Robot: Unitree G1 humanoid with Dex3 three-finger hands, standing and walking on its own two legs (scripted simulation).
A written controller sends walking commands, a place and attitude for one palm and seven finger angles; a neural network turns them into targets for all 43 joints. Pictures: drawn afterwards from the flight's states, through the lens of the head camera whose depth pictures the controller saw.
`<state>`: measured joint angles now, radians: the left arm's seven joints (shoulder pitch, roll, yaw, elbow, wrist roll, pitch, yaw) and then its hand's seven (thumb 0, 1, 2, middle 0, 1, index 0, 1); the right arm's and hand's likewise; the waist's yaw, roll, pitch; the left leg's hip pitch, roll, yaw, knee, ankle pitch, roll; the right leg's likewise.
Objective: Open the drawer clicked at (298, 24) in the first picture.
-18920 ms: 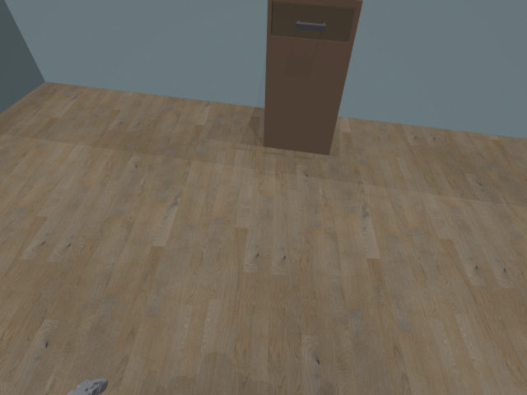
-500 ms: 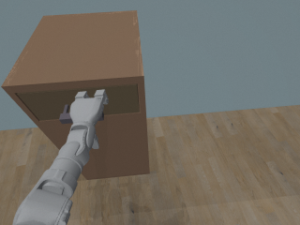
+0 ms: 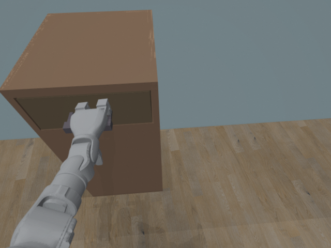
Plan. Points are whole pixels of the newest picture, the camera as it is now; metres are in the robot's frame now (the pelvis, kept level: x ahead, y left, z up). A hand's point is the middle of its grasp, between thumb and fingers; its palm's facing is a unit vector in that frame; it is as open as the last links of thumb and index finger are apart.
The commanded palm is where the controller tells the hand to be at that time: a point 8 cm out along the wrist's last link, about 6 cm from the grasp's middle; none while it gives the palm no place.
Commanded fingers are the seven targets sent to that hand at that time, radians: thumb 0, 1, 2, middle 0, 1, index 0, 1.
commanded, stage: lower the fingers behind the handle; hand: left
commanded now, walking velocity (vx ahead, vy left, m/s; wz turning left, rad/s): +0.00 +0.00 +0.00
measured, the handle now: (89, 120) +0.47 +0.23 +0.01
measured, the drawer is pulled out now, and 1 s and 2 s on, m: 0.00 0.00 0.04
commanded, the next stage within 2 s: close the thumb around the handle in 0.44 s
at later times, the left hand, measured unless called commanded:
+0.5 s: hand (96, 134) +0.42 +0.20 +0.01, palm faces +0.03 -0.04 -1.00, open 14.2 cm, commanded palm +0.38 +0.21 +0.04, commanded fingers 0.00 -0.50 0.30 -0.30 -1.20 -0.30 -1.20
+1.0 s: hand (96, 132) +0.42 +0.20 +0.01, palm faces +0.06 -0.04 -1.00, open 8.8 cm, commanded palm +0.39 +0.21 +0.04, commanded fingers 0.00 0.84 0.88 -0.40 -1.34 -0.40 -1.34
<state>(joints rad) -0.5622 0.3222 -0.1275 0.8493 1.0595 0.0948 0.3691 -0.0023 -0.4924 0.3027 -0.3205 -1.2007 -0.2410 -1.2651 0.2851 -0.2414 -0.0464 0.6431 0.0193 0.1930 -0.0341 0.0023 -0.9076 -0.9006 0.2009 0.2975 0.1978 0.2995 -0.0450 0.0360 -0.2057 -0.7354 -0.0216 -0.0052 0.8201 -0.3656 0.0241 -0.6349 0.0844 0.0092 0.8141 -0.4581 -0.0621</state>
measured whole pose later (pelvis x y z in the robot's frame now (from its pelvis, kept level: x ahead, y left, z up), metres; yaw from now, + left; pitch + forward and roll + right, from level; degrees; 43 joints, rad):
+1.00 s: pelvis -0.02 +0.03 +0.00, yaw -2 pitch +17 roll -2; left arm -0.64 0.28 -0.16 0.91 1.08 0.16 0.46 0.00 0.31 0.65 -0.38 -1.29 -0.25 -1.34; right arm 0.30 -0.22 -0.03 0.65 0.02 0.19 -0.02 0.00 -0.91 -0.90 0.20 0.30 0.20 0.30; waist -0.06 0.04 -0.20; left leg -0.80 -0.03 0.02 0.86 -0.36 0.07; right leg -0.69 0.08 0.03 0.83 -0.44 -0.02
